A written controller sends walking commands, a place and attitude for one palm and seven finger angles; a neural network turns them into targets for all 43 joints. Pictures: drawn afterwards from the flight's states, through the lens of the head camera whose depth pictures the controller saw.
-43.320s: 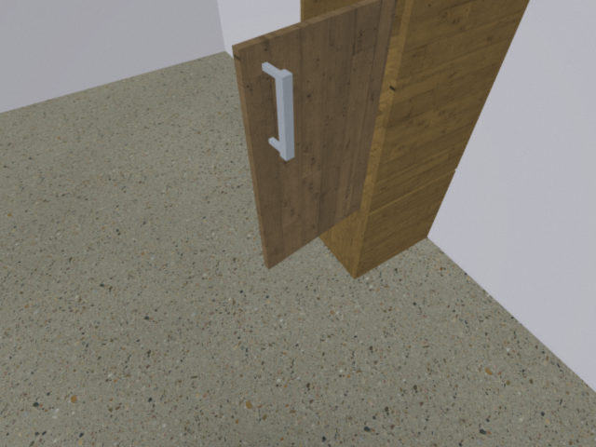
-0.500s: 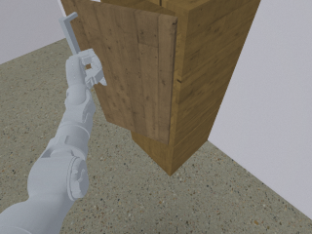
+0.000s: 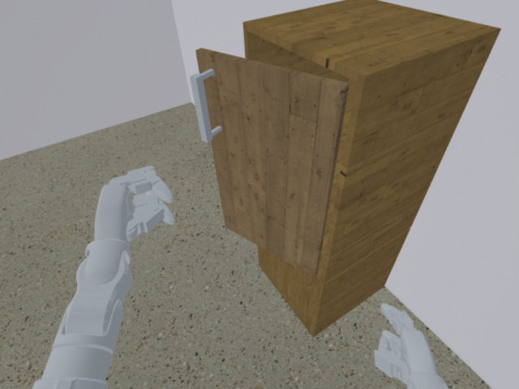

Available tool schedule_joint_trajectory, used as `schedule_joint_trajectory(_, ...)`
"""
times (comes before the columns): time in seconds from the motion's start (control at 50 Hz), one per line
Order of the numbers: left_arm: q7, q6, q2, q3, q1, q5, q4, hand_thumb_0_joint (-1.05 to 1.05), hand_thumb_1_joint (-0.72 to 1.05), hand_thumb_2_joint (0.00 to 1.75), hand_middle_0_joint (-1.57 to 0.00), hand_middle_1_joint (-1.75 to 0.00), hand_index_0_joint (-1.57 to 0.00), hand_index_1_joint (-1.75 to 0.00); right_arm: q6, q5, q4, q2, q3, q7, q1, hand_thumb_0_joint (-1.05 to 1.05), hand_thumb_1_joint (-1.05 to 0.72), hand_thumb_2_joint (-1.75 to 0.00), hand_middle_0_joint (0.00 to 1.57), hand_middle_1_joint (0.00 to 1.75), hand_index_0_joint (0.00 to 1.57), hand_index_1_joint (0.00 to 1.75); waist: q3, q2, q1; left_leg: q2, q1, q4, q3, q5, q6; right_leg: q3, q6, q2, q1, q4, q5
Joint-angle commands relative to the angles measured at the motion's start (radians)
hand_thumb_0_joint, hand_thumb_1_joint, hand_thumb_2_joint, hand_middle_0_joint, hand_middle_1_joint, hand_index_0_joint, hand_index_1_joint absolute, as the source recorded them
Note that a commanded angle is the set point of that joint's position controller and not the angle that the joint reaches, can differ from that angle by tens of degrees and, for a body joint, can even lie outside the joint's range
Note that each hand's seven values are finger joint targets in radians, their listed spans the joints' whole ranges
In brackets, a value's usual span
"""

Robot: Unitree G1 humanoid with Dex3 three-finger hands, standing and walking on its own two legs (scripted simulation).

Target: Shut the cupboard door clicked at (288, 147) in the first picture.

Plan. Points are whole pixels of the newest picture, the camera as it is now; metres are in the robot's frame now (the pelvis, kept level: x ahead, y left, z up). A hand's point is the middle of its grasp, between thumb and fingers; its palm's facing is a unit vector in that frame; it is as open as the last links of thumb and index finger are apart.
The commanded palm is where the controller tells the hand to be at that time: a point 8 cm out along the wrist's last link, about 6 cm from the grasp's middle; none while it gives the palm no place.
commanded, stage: draw the hand back to the body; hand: left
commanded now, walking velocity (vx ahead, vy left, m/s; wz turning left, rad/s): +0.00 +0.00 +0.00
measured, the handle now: (207, 106) +0.67 +0.18 +0.13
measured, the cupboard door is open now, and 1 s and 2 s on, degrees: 22 22 22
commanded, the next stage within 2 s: step back with the hand held close in 0.90 s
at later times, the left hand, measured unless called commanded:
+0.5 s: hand (59, 270) +0.21 +0.27 +0.15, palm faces +0.42 -0.81 -0.41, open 5.9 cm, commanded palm +0.15 +0.31 +0.17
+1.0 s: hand (38, 279) +0.20 +0.28 +0.16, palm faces +0.47 -0.79 -0.40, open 7.4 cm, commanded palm +0.15 +0.32 +0.17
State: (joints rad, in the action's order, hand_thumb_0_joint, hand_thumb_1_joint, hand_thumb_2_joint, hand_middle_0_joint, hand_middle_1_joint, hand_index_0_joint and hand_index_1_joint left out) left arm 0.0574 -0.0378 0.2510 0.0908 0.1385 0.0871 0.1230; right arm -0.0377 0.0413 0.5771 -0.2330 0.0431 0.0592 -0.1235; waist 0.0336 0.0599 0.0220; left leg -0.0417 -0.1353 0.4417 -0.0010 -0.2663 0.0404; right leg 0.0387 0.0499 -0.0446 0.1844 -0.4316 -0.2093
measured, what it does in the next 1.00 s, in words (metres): stands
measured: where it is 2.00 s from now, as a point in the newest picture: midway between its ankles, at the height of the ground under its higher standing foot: outside the picture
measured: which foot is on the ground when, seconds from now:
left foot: down 0.00-1.00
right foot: down 0.00-1.00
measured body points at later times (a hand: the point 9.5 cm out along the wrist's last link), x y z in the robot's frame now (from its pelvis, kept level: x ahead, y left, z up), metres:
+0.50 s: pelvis +0.02 +0.01 +0.00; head -0.01 -0.02 +0.45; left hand +0.19 +0.31 +0.18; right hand +0.19 -0.21 -0.10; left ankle -0.02 +0.09 -0.74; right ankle +0.02 -0.08 -0.74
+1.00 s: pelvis +0.01 +0.01 +0.00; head -0.01 -0.01 +0.45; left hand +0.17 +0.32 +0.18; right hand +0.20 -0.20 -0.08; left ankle -0.02 +0.09 -0.74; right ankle +0.02 -0.08 -0.74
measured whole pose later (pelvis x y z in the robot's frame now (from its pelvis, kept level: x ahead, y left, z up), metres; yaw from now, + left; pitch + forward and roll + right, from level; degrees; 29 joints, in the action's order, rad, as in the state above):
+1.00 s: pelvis +0.01 +0.01 +0.00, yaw +1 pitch -4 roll -1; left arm 0.11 -0.10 0.34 0.34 -0.45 0.06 -0.34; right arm -0.09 0.01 0.63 -0.21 0.03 0.07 -0.19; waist 0.01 0.08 0.06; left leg -0.05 -0.07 0.41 0.01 -0.27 0.06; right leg 0.04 0.03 -0.03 0.11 -0.38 -0.20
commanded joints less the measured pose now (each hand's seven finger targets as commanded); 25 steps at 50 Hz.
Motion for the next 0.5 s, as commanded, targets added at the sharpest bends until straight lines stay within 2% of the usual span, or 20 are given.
schedule_joint_trajectory(0.0,0.012,-0.089,0.183,0.099,0.232,-0.010,-0.342,0.00,0.90,0.90,-0.89,-1.05,-0.89,-1.05,-0.018,-0.007,-0.121,-0.084,-0.027,0.002,0.069,0.00,-0.90,-0.90,0.20,0.30,0.20,0.30,0.115,-0.009,-0.011,0.034,0.003,-0.097,0.008,0.164,-0.011,-0.041,-0.030,0.043,-0.114,0.094,0.136)
schedule_joint_trajectory(0.06,0.017,-0.089,0.195,0.116,0.152,-0.016,-0.403,0.00,0.90,0.90,-0.81,-0.96,-0.81,-0.96,-0.015,-0.013,-0.121,-0.086,-0.027,0.004,0.075,0.00,-0.90,-0.90,0.20,0.30,0.20,0.30,0.117,-0.003,-0.008,0.034,0.020,-0.104,0.012,0.191,-0.012,-0.039,-0.028,0.042,-0.132,0.104,0.154)
schedule_joint_trajectory(0.1,0.022,-0.093,0.197,0.126,0.105,-0.016,-0.457,0.00,0.90,0.90,-0.75,-0.90,-0.75,-0.90,-0.018,-0.016,-0.125,-0.082,-0.026,0.005,0.082,0.00,-0.90,-0.90,0.20,0.30,0.20,0.30,0.127,0.023,-0.003,0.034,0.034,-0.109,0.016,0.204,-0.015,-0.035,-0.027,0.042,-0.143,0.103,0.161)
schedule_joint_trajectory(0.16,0.030,-0.094,0.221,0.169,-0.022,-0.017,-0.482,0.00,0.90,0.90,-0.67,-0.81,-0.67,-0.81,-0.021,-0.021,-0.122,-0.089,-0.031,0.006,0.086,0.00,-0.90,-0.90,0.20,0.30,0.20,0.30,0.117,-0.010,0.009,0.036,0.029,-0.113,0.023,0.224,-0.016,-0.030,-0.026,0.039,-0.159,0.106,0.169)
schedule_joint_trajectory(0.18,0.030,-0.095,0.208,0.167,-0.057,-0.015,-0.495,0.00,0.90,0.90,-0.64,-0.78,-0.64,-0.78,-0.020,-0.022,-0.124,-0.083,-0.030,0.006,0.087,0.00,-0.90,-0.90,0.20,0.30,0.20,0.30,0.107,-0.007,0.010,0.034,0.023,-0.113,0.024,0.236,-0.016,-0.029,-0.026,0.043,-0.165,0.102,0.181)
schedule_joint_trajectory(0.2,0.033,-0.096,0.223,0.189,-0.085,-0.014,-0.501,0.00,0.90,0.90,-0.61,-0.75,-0.61,-0.75,-0.020,-0.023,-0.122,-0.086,-0.031,0.005,0.089,0.00,-0.90,-0.90,0.20,0.30,0.20,0.30,0.103,-0.032,0.014,0.035,0.018,-0.112,0.026,0.242,-0.017,-0.026,-0.027,0.042,-0.167,0.101,0.185)
schedule_joint_trajectory(0.28,0.037,-0.106,0.245,0.243,-0.220,-0.014,-0.564,0.00,0.90,0.90,-0.50,-0.63,-0.50,-0.63,-0.028,-0.023,-0.124,-0.083,-0.039,0.005,0.093,0.00,-0.90,-0.90,0.20,0.30,0.20,0.30,0.097,0.000,0.026,0.036,0.010,-0.109,0.025,0.254,-0.020,-0.025,-0.027,0.046,-0.175,0.097,0.178)
schedule_joint_trajectory(0.36,0.044,-0.115,0.288,0.325,-0.378,-0.011,-0.598,0.00,0.90,0.90,-0.39,-0.51,-0.39,-0.51,-0.042,-0.025,-0.118,-0.088,-0.053,0.006,0.087,0.00,-0.90,-0.90,0.20,0.30,0.20,0.30,0.093,-0.024,0.039,0.041,0.002,-0.098,0.023,0.286,-0.021,-0.022,-0.031,0.044,-0.175,0.090,0.200)
schedule_joint_trajectory(0.42,0.048,-0.124,0.283,0.351,-0.469,-0.009,-0.637,0.00,0.90,0.90,-0.31,-0.42,-0.31,-0.42,-0.051,-0.024,-0.117,-0.081,-0.058,0.003,0.077,0.00,-0.90,-0.90,0.20,0.30,0.20,0.30,0.069,-0.013,0.040,0.044,-0.015,-0.091,0.020,0.299,-0.025,-0.022,-0.033,0.048,-0.164,0.083,0.205)
schedule_joint_trajectory(0.46,0.053,-0.126,0.313,0.396,-0.534,-0.008,-0.646,0.00,0.90,0.90,-0.25,-0.36,-0.25,-0.36,-0.060,-0.024,-0.116,-0.089,-0.066,0.005,0.072,0.00,-0.90,-0.90,0.20,0.30,0.20,0.30,0.061,-0.025,0.046,0.046,-0.024,-0.086,0.019,0.297,-0.023,-0.024,-0.035,0.048,-0.158,0.086,0.201)
schedule_joint_trajectory(0.48,0.053,-0.131,0.301,0.392,-0.546,-0.008,-0.674,0.00,0.90,0.90,-0.23,-0.33,-0.23,-0.33,-0.063,-0.022,-0.120,-0.084,-0.067,0.005,0.069,0.00,-0.90,-0.90,0.20,0.30,0.20,0.30,0.068,-0.014,0.042,0.046,-0.023,-0.088,0.017,0.294,-0.025,-0.024,-0.036,0.051,-0.159,0.081,0.191)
